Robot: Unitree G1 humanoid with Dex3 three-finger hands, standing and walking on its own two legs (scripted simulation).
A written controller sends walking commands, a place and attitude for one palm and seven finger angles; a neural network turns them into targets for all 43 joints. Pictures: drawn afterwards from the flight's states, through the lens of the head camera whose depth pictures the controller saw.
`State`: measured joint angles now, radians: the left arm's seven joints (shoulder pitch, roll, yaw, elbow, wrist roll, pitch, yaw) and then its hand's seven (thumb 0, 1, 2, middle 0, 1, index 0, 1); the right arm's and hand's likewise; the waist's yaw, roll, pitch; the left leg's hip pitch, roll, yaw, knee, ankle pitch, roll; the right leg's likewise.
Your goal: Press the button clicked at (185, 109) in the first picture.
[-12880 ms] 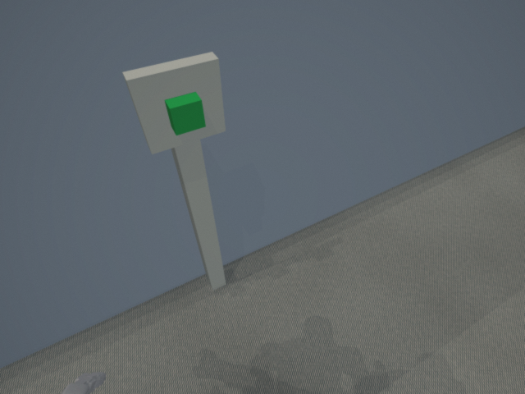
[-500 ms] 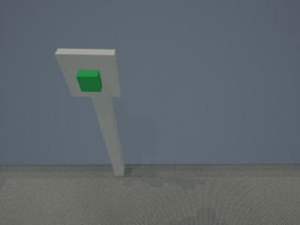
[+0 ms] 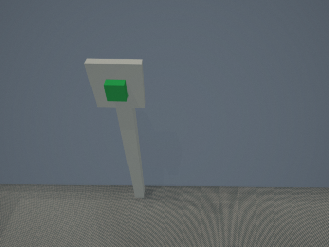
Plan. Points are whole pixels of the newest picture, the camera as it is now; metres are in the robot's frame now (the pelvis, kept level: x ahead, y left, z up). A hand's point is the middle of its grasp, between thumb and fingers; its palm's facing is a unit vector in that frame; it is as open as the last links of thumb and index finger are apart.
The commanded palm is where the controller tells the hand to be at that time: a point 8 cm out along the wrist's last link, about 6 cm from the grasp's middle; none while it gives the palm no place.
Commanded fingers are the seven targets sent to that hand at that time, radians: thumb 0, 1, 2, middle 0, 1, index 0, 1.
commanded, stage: look again from close up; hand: left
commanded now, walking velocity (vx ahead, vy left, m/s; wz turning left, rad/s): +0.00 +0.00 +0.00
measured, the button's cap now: (116, 90) +0.53 +0.19 +0.11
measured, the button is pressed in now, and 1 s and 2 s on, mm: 0 0 0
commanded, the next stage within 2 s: raise the hand and make a fist in 0.56 s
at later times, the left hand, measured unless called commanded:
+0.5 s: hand out of the picture +0.08 +0.21 -0.16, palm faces -0.04 -0.96 -0.29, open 7.4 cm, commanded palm none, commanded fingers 0.00 0.90 0.90 -0.20 -0.30 -0.20 -0.30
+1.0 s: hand (93, 223) +0.19 +0.19 -0.04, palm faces +0.09 -0.99 -0.05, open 6.0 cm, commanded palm +0.15 +0.25 -0.03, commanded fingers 0.00 0.90 0.90 -0.69 -0.84 -0.69 -0.84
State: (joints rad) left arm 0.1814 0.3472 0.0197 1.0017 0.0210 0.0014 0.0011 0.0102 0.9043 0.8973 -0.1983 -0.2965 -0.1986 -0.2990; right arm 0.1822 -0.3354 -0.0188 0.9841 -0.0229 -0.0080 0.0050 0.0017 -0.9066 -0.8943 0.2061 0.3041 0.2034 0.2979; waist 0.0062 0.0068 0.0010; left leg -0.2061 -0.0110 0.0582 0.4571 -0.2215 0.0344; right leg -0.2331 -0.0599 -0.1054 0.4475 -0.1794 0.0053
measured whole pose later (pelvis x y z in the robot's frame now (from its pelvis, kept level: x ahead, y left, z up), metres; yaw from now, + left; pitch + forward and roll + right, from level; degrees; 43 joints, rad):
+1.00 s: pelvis +0.00 -0.03 -0.07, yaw -1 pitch +12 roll +1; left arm 0.42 0.20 0.26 0.22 -0.34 -0.65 -0.39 0.01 0.90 0.90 -0.44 -0.56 -0.44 -0.56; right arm 0.16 -0.24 -0.04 0.59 0.03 -0.31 0.00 0.01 -0.90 -0.89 0.21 0.30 0.20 0.30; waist 0.03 -0.02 -0.11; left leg -0.77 0.04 0.05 1.05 -0.48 0.00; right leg -0.82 -0.05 -0.09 1.05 -0.45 -0.04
